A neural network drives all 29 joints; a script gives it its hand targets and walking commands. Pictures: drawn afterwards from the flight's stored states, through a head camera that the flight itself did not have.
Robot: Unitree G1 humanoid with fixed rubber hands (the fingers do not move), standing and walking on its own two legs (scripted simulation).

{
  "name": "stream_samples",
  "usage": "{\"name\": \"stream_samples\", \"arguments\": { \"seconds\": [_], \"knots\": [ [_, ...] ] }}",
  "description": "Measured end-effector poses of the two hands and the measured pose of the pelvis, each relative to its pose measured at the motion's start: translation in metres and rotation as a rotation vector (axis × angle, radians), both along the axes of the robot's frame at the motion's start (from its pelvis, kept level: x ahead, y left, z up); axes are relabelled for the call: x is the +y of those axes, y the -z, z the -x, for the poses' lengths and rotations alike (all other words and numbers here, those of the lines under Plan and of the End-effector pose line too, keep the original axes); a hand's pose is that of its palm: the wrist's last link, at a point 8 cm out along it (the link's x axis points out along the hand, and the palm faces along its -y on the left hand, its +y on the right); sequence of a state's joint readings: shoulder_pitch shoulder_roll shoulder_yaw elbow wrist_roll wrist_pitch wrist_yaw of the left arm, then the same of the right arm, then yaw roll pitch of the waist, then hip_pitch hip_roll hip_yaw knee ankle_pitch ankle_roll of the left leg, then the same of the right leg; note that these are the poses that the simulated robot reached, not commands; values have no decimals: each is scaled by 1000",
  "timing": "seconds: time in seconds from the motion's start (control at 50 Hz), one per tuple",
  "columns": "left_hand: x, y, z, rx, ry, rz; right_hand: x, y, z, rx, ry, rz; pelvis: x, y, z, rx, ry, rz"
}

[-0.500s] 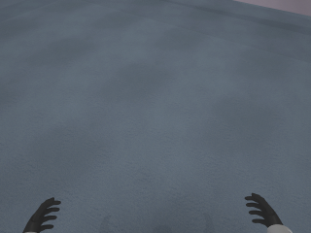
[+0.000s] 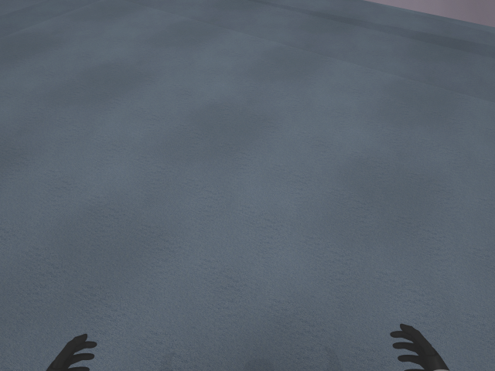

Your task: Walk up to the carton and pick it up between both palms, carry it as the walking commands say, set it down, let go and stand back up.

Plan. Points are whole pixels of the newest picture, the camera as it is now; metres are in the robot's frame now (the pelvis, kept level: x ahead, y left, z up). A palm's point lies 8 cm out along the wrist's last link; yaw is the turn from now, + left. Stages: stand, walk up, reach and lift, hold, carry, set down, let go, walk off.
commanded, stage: stand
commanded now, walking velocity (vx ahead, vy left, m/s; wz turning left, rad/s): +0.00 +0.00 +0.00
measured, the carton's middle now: out of the picture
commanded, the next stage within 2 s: walk up in 1.26 s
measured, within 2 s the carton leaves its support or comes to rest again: neither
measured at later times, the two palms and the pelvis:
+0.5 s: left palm out of the picture +0.11 +0.31 -0.08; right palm out of the picture +0.11 -0.31 -0.08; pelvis +0.00 +0.00 +0.02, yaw +0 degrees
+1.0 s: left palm out of the picture +0.10 +0.31 -0.08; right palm out of the picture +0.10 -0.31 -0.08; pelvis +0.00 +0.00 +0.02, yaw +0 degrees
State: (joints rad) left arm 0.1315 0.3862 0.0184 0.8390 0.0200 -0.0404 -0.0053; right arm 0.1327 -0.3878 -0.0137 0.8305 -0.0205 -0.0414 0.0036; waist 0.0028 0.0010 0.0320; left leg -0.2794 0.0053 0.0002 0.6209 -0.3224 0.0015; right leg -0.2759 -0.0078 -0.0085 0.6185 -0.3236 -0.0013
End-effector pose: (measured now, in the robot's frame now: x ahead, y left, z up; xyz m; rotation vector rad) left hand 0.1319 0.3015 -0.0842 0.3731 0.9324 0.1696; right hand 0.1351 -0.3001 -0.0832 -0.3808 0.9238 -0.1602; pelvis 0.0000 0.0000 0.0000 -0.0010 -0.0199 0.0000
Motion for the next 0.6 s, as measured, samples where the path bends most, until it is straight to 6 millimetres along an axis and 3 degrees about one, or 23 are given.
{"name": "stream_samples", "arguments": {
  "seconds": [0.6],
  "knots": [
    [9,-2,28,139,-55,-5,-8,-1,28,138,61,2,0,-18,3,-21,1,-1]
  ]
}}
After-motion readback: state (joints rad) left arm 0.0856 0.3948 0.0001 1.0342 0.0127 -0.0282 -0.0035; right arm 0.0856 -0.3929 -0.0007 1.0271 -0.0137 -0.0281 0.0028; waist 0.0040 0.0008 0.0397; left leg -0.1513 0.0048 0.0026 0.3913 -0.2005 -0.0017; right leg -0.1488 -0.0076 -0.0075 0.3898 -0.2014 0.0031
